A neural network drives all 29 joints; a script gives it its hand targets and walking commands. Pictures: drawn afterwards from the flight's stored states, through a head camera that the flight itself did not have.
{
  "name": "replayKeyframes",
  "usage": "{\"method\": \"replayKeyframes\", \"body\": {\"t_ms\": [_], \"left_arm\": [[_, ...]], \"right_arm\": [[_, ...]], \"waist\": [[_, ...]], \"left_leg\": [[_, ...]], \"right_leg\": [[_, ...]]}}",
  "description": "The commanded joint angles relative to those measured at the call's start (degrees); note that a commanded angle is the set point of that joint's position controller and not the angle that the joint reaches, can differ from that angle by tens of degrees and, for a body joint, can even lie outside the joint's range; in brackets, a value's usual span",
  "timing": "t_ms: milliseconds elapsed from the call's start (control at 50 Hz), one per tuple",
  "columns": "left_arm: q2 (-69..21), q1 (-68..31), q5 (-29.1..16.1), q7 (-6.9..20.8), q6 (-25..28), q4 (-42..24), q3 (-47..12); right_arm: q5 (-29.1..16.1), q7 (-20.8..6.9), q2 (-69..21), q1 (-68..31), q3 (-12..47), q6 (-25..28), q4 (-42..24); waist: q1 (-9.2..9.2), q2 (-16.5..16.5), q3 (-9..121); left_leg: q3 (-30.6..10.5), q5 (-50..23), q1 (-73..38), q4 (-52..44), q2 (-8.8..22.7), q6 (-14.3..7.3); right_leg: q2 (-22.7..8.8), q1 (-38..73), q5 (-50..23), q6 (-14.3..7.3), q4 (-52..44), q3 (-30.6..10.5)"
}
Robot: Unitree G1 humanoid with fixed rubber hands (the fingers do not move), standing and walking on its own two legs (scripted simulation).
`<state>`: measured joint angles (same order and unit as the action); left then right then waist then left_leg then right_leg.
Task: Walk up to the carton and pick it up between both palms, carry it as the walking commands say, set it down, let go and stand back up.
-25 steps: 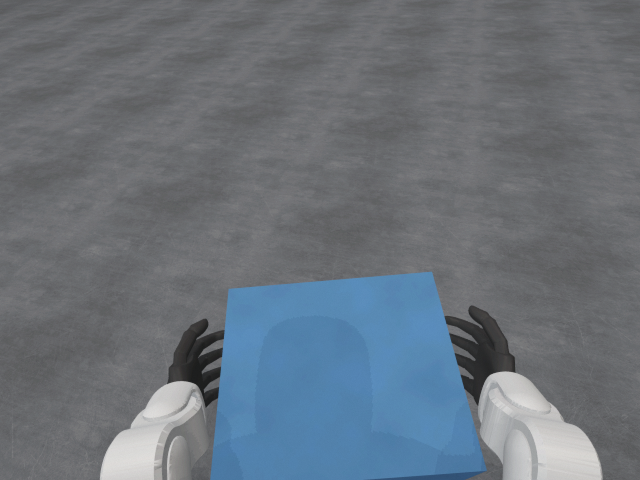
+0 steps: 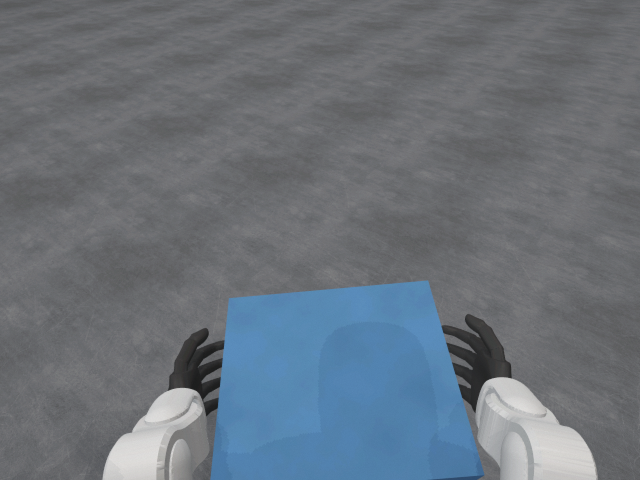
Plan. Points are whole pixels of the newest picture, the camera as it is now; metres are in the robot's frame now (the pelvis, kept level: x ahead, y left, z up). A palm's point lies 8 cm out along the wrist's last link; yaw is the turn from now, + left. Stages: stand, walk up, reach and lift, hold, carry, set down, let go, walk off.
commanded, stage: carry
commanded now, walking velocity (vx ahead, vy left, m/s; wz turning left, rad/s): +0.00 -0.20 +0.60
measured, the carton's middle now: (338, 403) +0.23 +0.00 +0.01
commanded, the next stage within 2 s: none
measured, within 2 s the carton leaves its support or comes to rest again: neither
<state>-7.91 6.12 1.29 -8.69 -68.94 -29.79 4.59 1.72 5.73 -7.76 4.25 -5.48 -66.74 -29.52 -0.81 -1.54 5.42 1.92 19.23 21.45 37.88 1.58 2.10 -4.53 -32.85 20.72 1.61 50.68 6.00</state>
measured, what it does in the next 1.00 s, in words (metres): steps to the right, turning left: right foot, then left foot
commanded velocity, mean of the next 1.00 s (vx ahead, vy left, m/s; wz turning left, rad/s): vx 0.00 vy -0.07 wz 0.22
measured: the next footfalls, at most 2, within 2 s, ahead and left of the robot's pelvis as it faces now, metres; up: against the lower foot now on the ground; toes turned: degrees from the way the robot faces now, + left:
right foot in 0.06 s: +0.10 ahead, -0.12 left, +0.00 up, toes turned -6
left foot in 0.38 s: -0.07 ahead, -0.02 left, +0.00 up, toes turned +24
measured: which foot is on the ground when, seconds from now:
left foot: down 0.00-0.08, up 0.10-0.36, down 0.38-0.86, up 0.88-0.98, down 1.00-1.00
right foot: up 0.00-0.04, down 0.06-0.40, up 0.42-0.56, down 0.58-1.00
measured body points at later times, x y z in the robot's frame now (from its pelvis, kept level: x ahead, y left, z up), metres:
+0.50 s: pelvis -0.06 -0.14 +0.00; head -0.07 -0.14 +0.45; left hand +0.10 +0.09 +0.06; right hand +0.22 -0.21 +0.07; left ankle -0.11 -0.04 -0.72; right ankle +0.04 -0.18 -0.70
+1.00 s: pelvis -0.09 -0.23 +0.01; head -0.12 -0.26 +0.46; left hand +0.08 -0.01 +0.08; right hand +0.19 -0.31 +0.08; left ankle -0.14 -0.11 -0.71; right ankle +0.05 -0.24 -0.72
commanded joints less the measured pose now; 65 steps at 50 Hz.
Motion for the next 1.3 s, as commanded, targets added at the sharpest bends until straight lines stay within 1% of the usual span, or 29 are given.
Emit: {"method": "replayKeyframes", "body": {"t_ms": [0,20,40,60,120,200,260,320,340,360,380,420,460,520,600,760,840,900,920,960,980,1020,1040,1060,1140,1180,1220,1240,1280], "left_arm": [[-47.4,-38.6,-22.4,10.7,4.6,-16.5,-45.0],[-46.8,-40.5,-22.5,10.5,4.2,-16.8,-45.4],[-43.2,-39.0,-22.4,10.6,4.0,-16.0,-44.7],[-43.6,-38.2,-22.6,10.5,4.3,-15.9,-44.3],[-46.8,-35.7,-21.2,10.8,4.4,-12.9,-41.3],[-47.8,-34.8,-20.2,10.2,5.1,-12.9,-41.5],[-46.9,-36.9,-21.6,10.1,5.5,-15.5,-41.8],[-46.6,-37.0,-20.5,9.2,4.6,-14.7,-43.2],[-46.0,-35.7,-19.9,9.0,4.1,-13.3,-42.9],[-45.8,-36.3,-20.1,8.9,3.6,-13.6,-43.6],[-44.5,-33.9,-18.2,8.6,3.4,-12.8,-43.1],[-46.7,-40.5,-20.5,8.9,3.7,-15.8,-46.2],[-49.2,-41.5,-21.0,9.7,4.1,-15.5,-46.4],[-50.7,-43.4,-23.1,10.3,4.2,-17.0,-46.8],[-45.4,-43.2,-24.7,11.2,4.2,-17.8,-46.7],[-46.3,-34.0,-21.4,11.2,3.7,-11.2,-40.1],[-44.1,-34.8,-19.9,11.6,2.7,-10.0,-38.8],[-43.3,-33.3,-16.9,11.4,3.4,-7.2,-36.0],[-37.7,-34.2,-12.9,11.5,4.7,3.2,-31.0],[-38.4,-35.4,-12.1,11.8,7.1,4.3,-30.2],[-46.7,-45.2,-19.3,11.4,8.0,-15.8,-41.0],[-46.4,-47.7,-17.2,11.8,10.3,-8.6,-39.2],[-52.3,-47.0,-21.3,11.5,9.5,-18.8,-44.8],[-45.2,-46.8,-15.8,11.7,9.7,-5.4,-38.1],[-47.6,-41.8,-17.3,9.9,8.6,-9.4,-40.7],[-34.1,-38.1,-10.4,9.9,9.4,6.2,-30.4],[-39.8,-41.6,-15.3,11.2,10.6,0.1,-35.4],[-33.3,-39.0,-7.9,11.9,12.3,19.1,-25.8],[-39.1,-42.0,-11.2,12.7,15.3,12.3,-29.5]], "right_arm": [[-17.5,-7.4,-47.8,-29.9,41.6,1.3,-10.8],[-16.8,-7.1,-47.4,-28.4,40.5,1.3,-9.7],[-15.0,-6.5,-44.9,-23.3,39.1,0.9,-7.9],[-16.6,-6.6,-44.2,-26.4,40.0,0.7,-10.0],[-18.5,-7.6,-45.2,-31.1,42.3,0.3,-10.7],[-19.3,-8.0,-46.9,-29.0,41.8,0.6,-8.1],[-20.3,-8.0,-47.2,-32.0,43.0,0.5,-9.7],[-18.6,-8.5,-45.4,-28.5,40.0,0.2,-7.9],[-18.5,-8.4,-45.6,-27.5,39.1,0.2,-6.8],[-16.8,-8.3,-44.5,-25.0,37.3,-0.2,-4.5],[-16.7,-8.7,-42.6,-24.1,37.3,0.0,-4.4],[-16.8,-9.1,-45.4,-24.1,37.1,0.4,-4.4],[-18.5,-8.8,-48.7,-31.6,40.2,1.6,-9.3],[-17.4,-7.9,-50.0,-32.3,40.2,1.7,-9.1],[-14.4,-6.2,-46.3,-25.9,38.8,1.1,-6.5],[-17.9,-6.1,-47.4,-29.6,44.3,-0.2,-10.0],[-17.5,-6.8,-46.1,-30.1,43.2,-1.4,-6.8],[-18.6,-7.8,-47.6,-33.1,44.4,-0.7,-5.9],[-13.0,-8.4,-41.8,-28.5,36.1,0.5,9.0],[-13.2,-8.8,-42.3,-31.8,35.0,3.4,8.7],[-18.6,-9.2,-53.4,-33.2,41.9,3.7,-2.6],[-15.2,-10.0,-48.9,-35.3,35.9,7.5,2.6],[-19.9,-9.6,-55.2,-37.0,42.7,7.2,-9.1],[-14.0,-9.5,-46.7,-36.1,34.3,7.9,3.4],[-17.9,-9.0,-48.1,-35.1,40.1,5.7,-3.5],[-9.1,-8.0,-36.6,-28.7,30.6,5.3,14.3],[-10.5,-7.9,-40.2,-30.4,33.6,7.3,5.6],[-3.5,-8.6,-32.4,-31.1,24.8,9.3,22.2],[-7.6,-9.2,-39.4,-36.8,29.9,12.5,13.8]], "waist": [[0.34,8.8,15.4],[0.09,6.5,14.8],[1.15,-8.6,17.1],[1.21,-17.7,17.0],[0.04,-9.7,14.4],[0.22,-5.5,17.5],[-0.28,-10.8,22.1],[0.54,-2.9,22.9],[1.80,5.5,20.8],[2.20,21.4,16.7],[1.46,26.4,14.7],[1.27,14.4,11.8],[0.28,7.6,14.2],[-0.59,10.3,15.1],[1.40,-8.6,18.0],[0.48,-12.7,21.0],[0.33,-11.2,19.2],[0.86,-17.3,16.9],[1.14,-12.9,16.1],[1.44,-8.6,17.6],[1.56,-3.0,15.8],[2.14,21.1,13.9],[1.73,21.7,13.3],[0.66,22.4,11.5],[-1.11,6.2,15.0],[0.58,-8.0,17.2],[0.76,-9.8,16.0],[0.30,-5.7,14.7],[1.08,-8.6,11.9]], "left_leg": [[-8.4,-10.6,1.4,-7.5,9.1,-6.8],[-4.8,-6.2,5.1,-1.7,5.1,-5.1],[0.1,8.2,13.1,10.0,-1.6,-2.5],[4.9,21.4,16.9,20.4,-2.7,-0.9],[3.2,13.7,12.9,27.3,0.5,-1.1],[4.3,9.6,9.7,21.8,1.8,-1.4],[5.8,10.1,5.6,13.2,0.5,-2.7],[6.8,7.4,-4.9,-2.0,1.0,-5.2],[0.7,0.3,-12.3,-14.7,5.1,-7.3],[-23.3,2.7,-15.5,-22.5,18.6,-11.3],[-38.6,2.1,-15.2,-25.3,27.7,-14.1],[-22.9,-7.1,-14.4,-19.7,20.3,-12.8],[-12.8,-22.0,-14.8,-15.7,16.3,-9.9],[-0.6,-7.0,-3.3,-11.2,8.1,-5.5],[-0.6,8.6,0.9,-3.4,0.5,-1.7],[1.0,6.3,0.2,-3.1,0.1,-1.5],[1.7,6.9,-1.5,3.2,-1.1,-2.2],[7.2,8.9,-7.6,1.6,-4.8,-3.9],[6.7,8.3,-9.8,-1.2,-4.7,-4.2],[8.9,8.8,-11.8,-9.8,-5.8,-5.1],[6.9,9.8,-10.1,-16.3,-4.4,-5.5],[-17.0,24.1,-5.2,-31.0,12.2,-9.6],[-20.2,26.7,5.6,-30.4,15.7,-11.0],[-16.4,28.6,15.4,-30.5,17.1,-10.3],[-0.9,8.4,1.6,-9.9,3.9,-4.5],[0.4,6.7,5.6,1.6,0.0,-2.3],[-1.8,8.1,3.9,2.3,-0.4,-1.9],[-0.2,7.7,-0.4,4.3,-1.1,-2.0],[0.8,3.1,-8.3,4.6,-0.2,-2.9]], "right_leg": [[0.3,17.3,-6.0,0.3,-19.8,1.8],[-3.4,22.0,-6.4,-0.4,-27.2,-1.3],[-16.3,29.1,-11.9,-4.5,-33.2,-18.6],[-21.7,27.8,-6.2,-9.4,-35.2,-23.2],[-16.0,15.2,12.0,-11.3,-38.4,-13.8],[-13.8,20.4,-1.0,-10.9,-33.7,-4.6],[-15.4,24.7,-1.8,-11.1,-32.4,-3.4],[-14.4,19.3,-4.6,-9.0,-27.5,1.6],[-12.5,11.1,-1.3,-4.3,-21.8,5.9],[-8.0,-4.0,4.1,0.5,-10.6,8.3],[-2.5,-12.5,9.2,2.9,-3.6,1.7],[-2.5,-8.3,3.4,1.0,-2.2,-8.4],[-2.2,-3.3,-1.2,0.7,-1.7,-4.7],[-0.1,13.0,-10.1,0.9,-20.4,3.3],[-13.8,20.5,-18.7,-3.3,-28.5,-15.2],[-12.3,22.7,-12.2,-6.2,-32.8,-12.9],[-12.7,15.7,14.6,-6.1,-40.5,-14.4],[-9.3,9.2,27.0,0.2,-49.8,-9.0],[-9.1,7.8,24.1,0.1,-49.0,-8.2],[-4.4,11.7,15.8,3.8,-44.2,-1.6],[-2.7,13.8,11.3,5.2,-39.9,0.2],[2.5,9.7,-2.1,3.6,-15.5,4.0],[2.3,12.8,-1.6,0.6,-4.4,0.2],[1.3,18.2,-1.9,-0.3,3.0,-3.2],[0.9,18.3,-4.2,-2.5,-29.6,-2.0],[-11.3,22.7,-1.9,-5.7,-35.3,-19.2],[-13.2,12.5,17.9,-7.5,-38.4,-21.2],[-12.3,6.1,25.3,-7.4,-41.1,-19.9],[-8.3,-2.3,23.8,-4.8,-41.7,-13.2]]}}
